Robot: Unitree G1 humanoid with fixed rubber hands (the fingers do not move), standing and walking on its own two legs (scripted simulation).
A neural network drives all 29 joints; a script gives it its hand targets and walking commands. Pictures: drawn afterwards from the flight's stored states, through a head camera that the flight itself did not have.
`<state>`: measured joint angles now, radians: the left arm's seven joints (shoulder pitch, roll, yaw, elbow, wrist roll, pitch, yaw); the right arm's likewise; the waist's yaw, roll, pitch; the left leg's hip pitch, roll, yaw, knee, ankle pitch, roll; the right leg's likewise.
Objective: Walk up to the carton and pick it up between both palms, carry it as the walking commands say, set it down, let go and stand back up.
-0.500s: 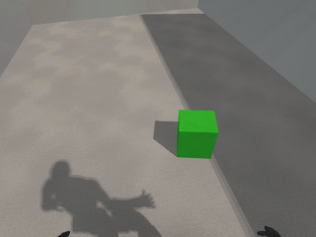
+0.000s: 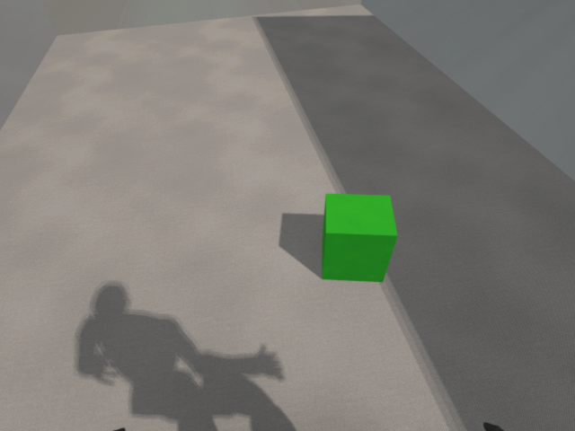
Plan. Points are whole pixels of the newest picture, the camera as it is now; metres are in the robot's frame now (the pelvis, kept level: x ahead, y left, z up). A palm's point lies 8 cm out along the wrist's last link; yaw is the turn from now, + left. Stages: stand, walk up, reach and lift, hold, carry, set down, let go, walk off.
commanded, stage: stand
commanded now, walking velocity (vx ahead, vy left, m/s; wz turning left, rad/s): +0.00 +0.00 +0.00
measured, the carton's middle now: (354, 238) +0.94 -0.22 -0.62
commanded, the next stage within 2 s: walk up in 0.40 s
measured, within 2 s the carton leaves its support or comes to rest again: neither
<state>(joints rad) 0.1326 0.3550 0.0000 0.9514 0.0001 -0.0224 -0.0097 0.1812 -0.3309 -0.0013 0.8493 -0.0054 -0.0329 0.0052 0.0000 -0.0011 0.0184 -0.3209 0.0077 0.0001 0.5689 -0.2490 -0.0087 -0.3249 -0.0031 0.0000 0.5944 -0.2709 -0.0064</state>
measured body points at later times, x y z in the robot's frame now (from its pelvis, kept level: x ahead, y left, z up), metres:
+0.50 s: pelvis +0.00 +0.00 +0.00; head +0.01 +0.00 +0.45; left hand +0.10 +0.30 -0.11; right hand +0.11 -0.28 -0.12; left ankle +0.03 +0.13 -0.73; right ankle +0.03 -0.11 -0.73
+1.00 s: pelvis +0.07 -0.07 +0.00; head +0.05 -0.08 +0.45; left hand +0.14 +0.27 -0.09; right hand +0.12 -0.42 -0.10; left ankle +0.06 +0.09 -0.67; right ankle +0.09 -0.17 -0.73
